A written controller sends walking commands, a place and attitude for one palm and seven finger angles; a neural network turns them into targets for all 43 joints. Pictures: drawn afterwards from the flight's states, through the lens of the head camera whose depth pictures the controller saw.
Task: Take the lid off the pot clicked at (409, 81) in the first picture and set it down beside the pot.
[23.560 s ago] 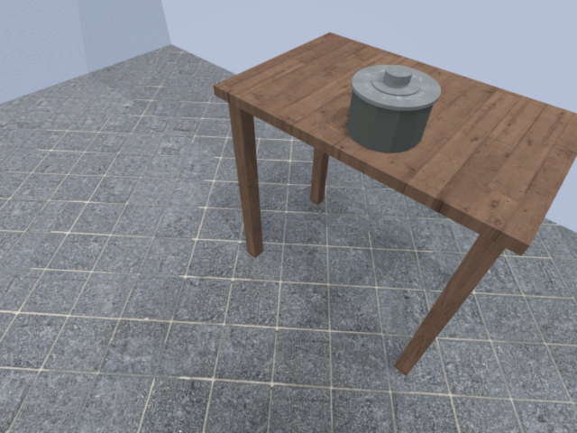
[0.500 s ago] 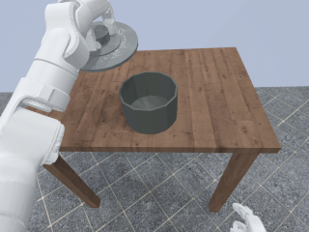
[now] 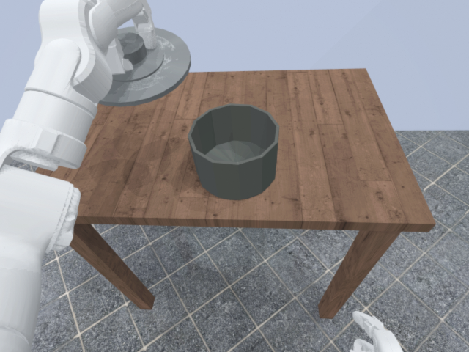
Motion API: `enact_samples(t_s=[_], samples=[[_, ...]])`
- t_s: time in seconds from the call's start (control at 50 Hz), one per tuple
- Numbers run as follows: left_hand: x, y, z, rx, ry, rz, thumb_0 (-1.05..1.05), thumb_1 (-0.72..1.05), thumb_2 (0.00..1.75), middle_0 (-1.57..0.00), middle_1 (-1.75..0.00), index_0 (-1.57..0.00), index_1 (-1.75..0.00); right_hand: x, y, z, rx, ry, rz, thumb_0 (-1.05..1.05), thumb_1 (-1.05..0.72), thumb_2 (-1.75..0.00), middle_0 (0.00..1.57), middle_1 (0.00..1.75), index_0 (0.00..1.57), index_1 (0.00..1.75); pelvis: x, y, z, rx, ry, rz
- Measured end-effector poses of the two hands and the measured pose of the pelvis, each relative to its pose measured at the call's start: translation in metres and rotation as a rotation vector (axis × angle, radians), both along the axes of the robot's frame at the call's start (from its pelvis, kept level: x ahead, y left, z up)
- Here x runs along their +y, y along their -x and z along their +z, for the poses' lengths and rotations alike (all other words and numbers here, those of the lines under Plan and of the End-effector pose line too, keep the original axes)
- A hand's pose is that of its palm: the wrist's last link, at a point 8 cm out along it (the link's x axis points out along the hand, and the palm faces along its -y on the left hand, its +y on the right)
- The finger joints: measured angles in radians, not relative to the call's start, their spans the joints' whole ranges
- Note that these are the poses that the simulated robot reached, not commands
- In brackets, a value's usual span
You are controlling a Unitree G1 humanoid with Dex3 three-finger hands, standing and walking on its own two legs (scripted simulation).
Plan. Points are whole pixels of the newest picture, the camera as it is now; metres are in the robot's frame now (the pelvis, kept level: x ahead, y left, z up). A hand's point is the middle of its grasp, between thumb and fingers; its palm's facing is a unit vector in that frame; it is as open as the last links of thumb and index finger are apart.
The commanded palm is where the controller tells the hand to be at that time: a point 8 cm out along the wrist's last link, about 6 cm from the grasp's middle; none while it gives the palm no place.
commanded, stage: move the lid sideways beside the pot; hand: left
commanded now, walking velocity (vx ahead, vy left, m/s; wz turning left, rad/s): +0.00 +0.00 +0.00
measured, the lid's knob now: (126, 48) +0.49 +0.17 +0.28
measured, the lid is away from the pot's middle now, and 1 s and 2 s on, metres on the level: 0.15 0.24 0.23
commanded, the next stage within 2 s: lower the lid onto the table in 0.78 s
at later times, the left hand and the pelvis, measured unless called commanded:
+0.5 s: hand (76, 49) +0.46 +0.23 +0.29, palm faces -0.13 -0.01 -0.99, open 8.3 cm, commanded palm +0.44 +0.23 +0.37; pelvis +0.00 -0.01 +0.00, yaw +0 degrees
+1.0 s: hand (68, 52) +0.47 +0.24 +0.29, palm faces -0.14 -0.01 -0.99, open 8.2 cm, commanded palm +0.44 +0.24 +0.36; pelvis +0.00 +0.00 +0.00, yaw +1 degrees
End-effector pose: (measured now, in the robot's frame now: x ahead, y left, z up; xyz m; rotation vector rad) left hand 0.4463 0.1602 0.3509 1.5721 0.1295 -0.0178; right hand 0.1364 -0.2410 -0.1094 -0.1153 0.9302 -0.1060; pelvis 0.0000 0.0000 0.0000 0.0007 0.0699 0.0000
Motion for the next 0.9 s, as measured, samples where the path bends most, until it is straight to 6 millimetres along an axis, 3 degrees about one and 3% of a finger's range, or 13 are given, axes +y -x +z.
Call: enact_samples(t_s=[0.26,0.42,0.74,0.9], samples=[[0.034,-0.008,0.0,0.024,-0.003,0.1,0.01,-0.02,1.16,-0.75,-0.63,-0.78,-0.68,-0.018,0.022,-0.002,0.068,0.029,-0.045,0.01,-0.91,-0.9,0.2,0.3,0.2,0.3,-0.006,-0.002,0.0,0.008,0.003,-0.003],[0.053,-0.006,0.001,0.027,0.004,0.127,0.01,-0.02,1.16,-0.75,-0.63,-0.78,-0.68,-0.025,0.025,-0.002,0.085,0.041,-0.06,0.01,-0.91,-0.9,0.2,0.3,0.2,0.3,-0.007,-0.004,0.0,0.008,0.007,-0.005],[0.084,-0.001,0.002,0.042,-0.011,0.178,0.01,-0.02,1.16,-0.75,-0.63,-0.78,-0.68,-0.017,0.016,-0.002,0.093,0.029,-0.045,0.01,-0.91,-0.9,0.2,0.3,0.2,0.3,-0.005,-0.004,0.0,0.015,0.011,0.003],[0.081,-0.002,-0.001,0.05,-0.035,0.152,0.01,-0.01,1.16,-0.75,-0.63,-0.78,-0.68,-0.013,0.019,-0.003,0.117,0.034,-0.036,0.01,-0.91,-0.9,0.2,0.3,0.2,0.3,-0.002,-0.004,0.0,0.017,0.014,0.013]])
